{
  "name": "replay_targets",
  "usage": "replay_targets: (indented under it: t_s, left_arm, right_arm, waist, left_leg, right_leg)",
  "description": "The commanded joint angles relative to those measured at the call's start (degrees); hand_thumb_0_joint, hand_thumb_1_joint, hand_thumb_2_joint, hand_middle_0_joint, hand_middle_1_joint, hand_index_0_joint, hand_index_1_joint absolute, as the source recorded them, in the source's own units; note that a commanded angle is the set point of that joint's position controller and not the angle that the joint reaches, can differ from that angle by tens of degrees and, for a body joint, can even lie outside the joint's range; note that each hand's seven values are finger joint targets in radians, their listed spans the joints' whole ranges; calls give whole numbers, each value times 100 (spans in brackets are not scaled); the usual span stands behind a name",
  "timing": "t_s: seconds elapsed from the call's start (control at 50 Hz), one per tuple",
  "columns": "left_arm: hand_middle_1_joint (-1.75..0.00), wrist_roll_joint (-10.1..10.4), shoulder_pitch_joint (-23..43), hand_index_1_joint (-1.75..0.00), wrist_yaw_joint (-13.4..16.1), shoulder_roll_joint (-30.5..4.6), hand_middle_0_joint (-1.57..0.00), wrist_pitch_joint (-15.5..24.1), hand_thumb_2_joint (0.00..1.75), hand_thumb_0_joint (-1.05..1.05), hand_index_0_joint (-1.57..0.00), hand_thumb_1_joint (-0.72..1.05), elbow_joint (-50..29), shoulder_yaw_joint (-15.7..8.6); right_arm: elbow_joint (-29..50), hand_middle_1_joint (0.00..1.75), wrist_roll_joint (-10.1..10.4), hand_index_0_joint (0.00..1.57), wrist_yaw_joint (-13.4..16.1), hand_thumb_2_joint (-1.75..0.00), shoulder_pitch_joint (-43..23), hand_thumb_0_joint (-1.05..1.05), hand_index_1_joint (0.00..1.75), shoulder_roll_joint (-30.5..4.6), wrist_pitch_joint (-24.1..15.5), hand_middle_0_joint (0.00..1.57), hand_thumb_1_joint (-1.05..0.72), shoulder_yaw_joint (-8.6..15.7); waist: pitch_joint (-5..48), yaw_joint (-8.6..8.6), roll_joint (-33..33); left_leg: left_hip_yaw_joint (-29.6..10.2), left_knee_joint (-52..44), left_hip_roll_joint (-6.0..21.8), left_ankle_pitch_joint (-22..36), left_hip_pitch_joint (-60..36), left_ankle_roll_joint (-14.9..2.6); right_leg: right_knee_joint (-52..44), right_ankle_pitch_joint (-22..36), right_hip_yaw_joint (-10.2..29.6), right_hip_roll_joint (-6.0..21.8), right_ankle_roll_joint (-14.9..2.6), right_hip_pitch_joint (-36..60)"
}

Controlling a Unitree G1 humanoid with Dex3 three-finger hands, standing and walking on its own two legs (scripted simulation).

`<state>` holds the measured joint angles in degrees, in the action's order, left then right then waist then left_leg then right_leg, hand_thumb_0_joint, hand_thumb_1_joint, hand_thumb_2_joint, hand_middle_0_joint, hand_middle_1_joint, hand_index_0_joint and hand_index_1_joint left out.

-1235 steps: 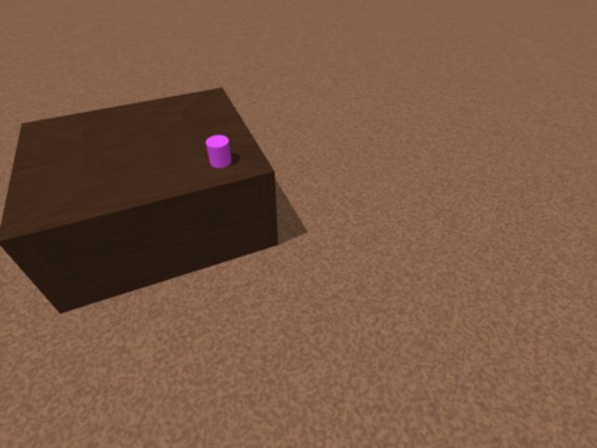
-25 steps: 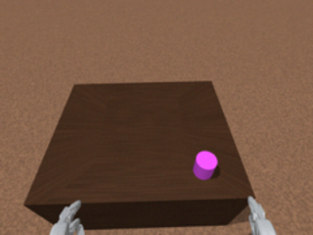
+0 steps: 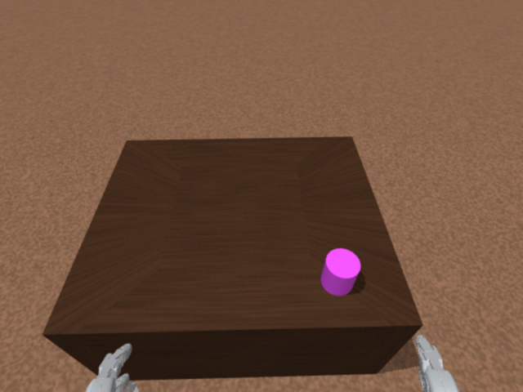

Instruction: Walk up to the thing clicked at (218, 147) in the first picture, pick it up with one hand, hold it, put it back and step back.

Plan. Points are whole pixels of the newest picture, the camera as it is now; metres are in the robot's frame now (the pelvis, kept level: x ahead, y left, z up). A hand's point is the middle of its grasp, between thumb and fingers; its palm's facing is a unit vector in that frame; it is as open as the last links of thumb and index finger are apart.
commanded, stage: stand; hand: right
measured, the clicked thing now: (339, 272) +0.48 -0.19 -0.25
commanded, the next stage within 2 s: none
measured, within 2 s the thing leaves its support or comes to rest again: neither
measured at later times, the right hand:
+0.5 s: hand out of the picture +0.09 -0.25 -0.11, palm faces -0.05 +0.93 -0.37, open 10.2 cm
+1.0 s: hand out of the picture +0.06 -0.24 -0.10, palm faces -0.02 +0.93 -0.36, open 7.4 cm
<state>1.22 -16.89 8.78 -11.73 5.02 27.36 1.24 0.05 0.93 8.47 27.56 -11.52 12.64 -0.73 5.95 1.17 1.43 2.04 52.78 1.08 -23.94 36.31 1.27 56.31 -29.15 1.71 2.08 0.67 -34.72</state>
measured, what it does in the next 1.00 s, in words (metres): rises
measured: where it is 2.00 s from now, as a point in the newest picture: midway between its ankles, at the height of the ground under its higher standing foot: outside the picture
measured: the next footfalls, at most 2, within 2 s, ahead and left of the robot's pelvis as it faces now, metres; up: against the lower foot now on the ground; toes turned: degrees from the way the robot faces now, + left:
none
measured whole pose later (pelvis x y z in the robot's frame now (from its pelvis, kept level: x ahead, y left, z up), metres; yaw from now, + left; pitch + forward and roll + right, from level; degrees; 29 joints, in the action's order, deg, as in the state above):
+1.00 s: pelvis +0.00 +0.01 +0.06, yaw +0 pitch -4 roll -1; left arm -1.3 -8.4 0.5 -18.6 0.1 64.8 -0.6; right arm -64.2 -1.1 1.0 8.6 -18.4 -0.5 -0.2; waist -2.5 0.2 0.8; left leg 1.0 23.5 2.3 -10.5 9.4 1.1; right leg 22.0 -12.8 -0.1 0.5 0.8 -5.5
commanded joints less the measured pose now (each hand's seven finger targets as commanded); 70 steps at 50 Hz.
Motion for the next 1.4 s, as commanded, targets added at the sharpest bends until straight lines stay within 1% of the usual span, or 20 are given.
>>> replay_targets:
  t_s: [0.0, 0.06, 0.08, 0.12, 0.14, 0.22, 0.26, 0.3, 0.36, 0.44, 0.54, 0.58, 0.64, 0.78, 0.9, 0.98, 1.02, 1.16, 1.28, 1.38]
  left_arm:
    - [-30, -22, 451, -30, 76, -704, -20, 427, 90, 0, -20, 90, -876, -312]
    - [-30, -23, 467, -30, 66, -729, -20, 481, 90, 0, -20, 90, -817, -303]
    - [-30, -837, 819, -30, -276, -1592, -20, 150, 90, 0, -20, 90, 484, -391]
    - [-30, -782, 691, -30, -471, -1647, -20, -14, 90, 0, -20, 90, 555, -539]
    - [-30, -730, 789, -30, -519, -1557, -20, -79, 90, 0, -20, 90, 598, -509]
    - [-30, -420, 785, -30, -697, -1592, -20, -179, 90, 0, -20, 90, 914, -496]
    - [-30, -413, 753, -30, -738, -1572, -20, -222, 90, 0, -20, 90, 1195, -499]
    - [-30, -438, 845, -30, -773, -1597, -20, -249, 90, 0, -20, 90, 1379, -513]
    - [-30, -429, 900, -30, -788, -1686, -20, -233, 90, 0, -20, 90, 1608, -537]
    - [-30, -311, 740, -30, -770, -1690, -20, -252, 90, 0, -20, 90, 2005, -536]
    - [-30, -252, 685, -30, -726, -1762, -20, -324, 90, 0, -20, 90, 2467, -517]
    - [-30, -235, 670, -30, -725, -1766, -20, -369, 90, 0, -20, 90, 2634, -494]
    - [-30, -224, 727, -30, -725, -1760, -20, -388, 90, 0, -20, 90, 2826, -459]
    - [-30, -249, 897, -30, -756, -1783, -20, -398, 90, 0, -20, 90, 3213, -410]
    - [-30, -242, 1018, -30, -780, -1813, -20, -373, 90, 0, -20, 90, 3430, -417]
    - [-30, -241, 1116, -30, -778, -1815, -20, -353, 90, 0, -20, 90, 3516, -407]
    - [-30, -242, 1105, -30, -780, -1821, -20, -364, 90, 0, -20, 90, 3557, -401]
    - [-30, -222, 1156, -30, -791, -1829, -20, -358, 90, 0, -20, 90, 3636, -363]
    - [-30, -240, 1070, -30, -794, -1819, -20, -374, 90, 0, -20, 90, 3689, -332]
    - [-30, -205, 1113, -30, -771, -1858, -20, -340, 90, 0, -20, 90, 3679, -322]
  right_arm:
    - [1167, 4, -76, 5, 77, -2, -251, 0, 4, -592, -270, 5, 60, 377]
    - [1046, 4, -80, 5, 71, -3, -277, 0, 4, -513, -233, 5, 59, 274]
    - [-964, 6, -733, 5, -270, -7, -1131, 0, 6, -1567, -804, 5, 52, 587]
    - [-1746, 22, -704, 20, -519, -23, -1054, 0, 22, -1520, -1189, 20, 36, 623]
    - [-1870, 30, -649, 20, -588, -31, -1149, 0, 30, -1489, -1274, 20, 28, 567]
    - [-2724, 30, -396, 20, -739, -63, -1308, 0, 30, -1538, -1447, 20, -4, 515]
    - [-3099, 30, -384, 20, -747, -79, -1464, 0, 30, -1535, -1463, 20, -20, 508]
    - [-3409, 30, -394, 20, -745, -90, -1532, 0, 30, -1566, -1485, 20, -36, 486]
    - [-3856, 30, -376, 20, -727, -90, -1559, 0, 30, -1580, -1518, 20, -60, 478]
    - [-4467, 30, -354, 20, -692, -90, -1480, 0, 30, -1756, -1558, 20, -90, 474]
    - [-5046, 30, -272, 20, -637, -90, -1510, 0, 30, -1787, -1548, 20, -90, 395]
    - [-5251, 30, -263, 20, -619, -90, -1587, 0, 30, -1813, -1526, 20, -90, 372]
    - [-5502, 30, -247, 20, -618, -90, -1715, 0, 30, -1863, -1505, 20, -90, 340]
    - [-5871, 30, -227, 20, -646, -90, -2023, 0, 30, -1839, -1450, 20, -90, 303]
    - [-6083, 30, -229, 20, -681, -90, -2114, 0, 30, -1859, -1440, 20, -90, 309]
    - [-6175, 30, -216, 20, -694, -90, -2190, 0, 30, -1809, -1440, 20, -90, 297]
    - [-6223, 30, -221, 20, -691, -90, -2176, 0, 30, -1877, -1425, 20, -90, 313]
    - [-6319, 30, -206, 20, -708, -90, -2202, 0, 30, -1878, -1430, 20, -90, 278]
    - [-6349, 30, -199, 20, -722, -90, -2238, 0, 30, -1964, -1406, 20, -90, 291]
    - [-6391, 30, -181, 20, -725, -90, -2215, 0, 30, -1885, -1431, 20, -90, 264]
  waist:
    - [409, -2, -29]
    - [275, 41, 102]
    - [-316, -186, 10]
    - [20, -100, 106]
    - [-47, -83, 43]
    - [-18, -47, -269]
    - [-208, -27, -220]
    - [-350, -80, -61]
    - [-417, -131, 193]
    - [-249, -84, -129]
    - [-137, -89, -64]
    - [-315, -77, -104]
    - [-417, -53, -171]
    - [-921, -85, -134]
    - [-937, -105, -213]
    - [-807, -104, -104]
    - [-815, -108, -177]
    - [-742, -107, -147]
    - [-839, -113, -180]
    - [-539, -124, -94]
  left_leg:
    - [154, -933, -160, 534, -644, -108]
    - [182, -889, -185, 360, -499, -129]
    - [-412, -930, 100, 524, -1038, -427]
    - [-490, -821, 177, 892, -1186, -620]
    - [-428, -995, 192, 960, -1120, -589]
    - [-652, -1307, 315, 1226, -1464, -498]
    - [-757, -1567, 352, 511, -1366, -508]
    - [-723, -1662, 325, 335, -1438, -497]
    - [-573, -1663, 263, 871, -1770, -452]
    - [-652, -1904, 439, 1876, -2315, -455]
    - [-607, -2164, 506, 2713, -2585, -398]
    - [-627, -2419, 532, 2514, -2706, -370]
    - [-639, -2643, 559, 2479, -2664, -342]
    - [-680, -3238, 548, 1412, -2720, -266]
    - [-687, -3489, 544, 1085, -2705, -246]
    - [-682, -3498, 580, 1456, -2862, -246]
    - [-673, -3544, 570, 1150, -2877, -243]
    - [-669, -3632, 595, 1420, -2839, -231]
    - [-730, -3745, 587, 1006, -2727, -244]
    - [-653, -3554, 621, 2135, -3012, -263]
  right_leg:
    - [-1099, 868, -165, -159, -112, 84]
    - [-1224, 688, -103, -125, -92, 92]
    - [-1506, 1374, 362, 198, -357, 686]
    - [-1471, 1775, 389, 221, -528, 919]
    - [-1471, 1581, 418, 205, -565, 944]
    - [-1705, 1230, 316, 79, -434, 1088]
    - [-1989, 607, 391, 62, -418, 1092]
    - [-2219, 520, 491, 107, -423, 1080]
    - [-2597, 900, 681, 277, -437, 1181]
    - [-2559, 1945, 475, 211, -360, 1616]
    - [-2728, 2979, 431, 283, -330, 2268]
    - [-2948, 2608, 412, 255, -315, 2189]
    - [-3187, 2664, 388, 300, -283, 2479]
    - [-3817, 1688, 372, 306, -229, 2323]
    - [-4016, 1562, 356, 324, -170, 2472]
    - [-4081, 1784, 373, 394, -158, 2595]
    - [-4142, 1576, 364, 373, -152, 2518]
    - [-4108, 1878, 350, 433, -129, 2731]
    - [-4119, 1641, 274, 387, -106, 2617]
    - [-4062, 2398, 283, 480, -116, 2875]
